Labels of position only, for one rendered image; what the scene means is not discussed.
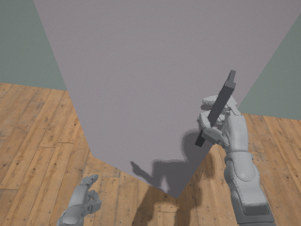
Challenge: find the fridge door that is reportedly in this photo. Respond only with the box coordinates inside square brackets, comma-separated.
[33, 0, 301, 199]

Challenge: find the robot right hand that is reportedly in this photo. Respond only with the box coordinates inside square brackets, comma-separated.
[198, 95, 249, 154]

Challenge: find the right robot forearm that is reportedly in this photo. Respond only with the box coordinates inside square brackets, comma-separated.
[224, 151, 277, 226]

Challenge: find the left robot forearm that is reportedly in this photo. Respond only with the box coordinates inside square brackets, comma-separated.
[56, 206, 85, 226]

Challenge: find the handle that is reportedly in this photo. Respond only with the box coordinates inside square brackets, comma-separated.
[195, 70, 236, 147]

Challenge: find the robot left hand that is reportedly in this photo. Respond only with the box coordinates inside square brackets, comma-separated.
[68, 174, 102, 217]

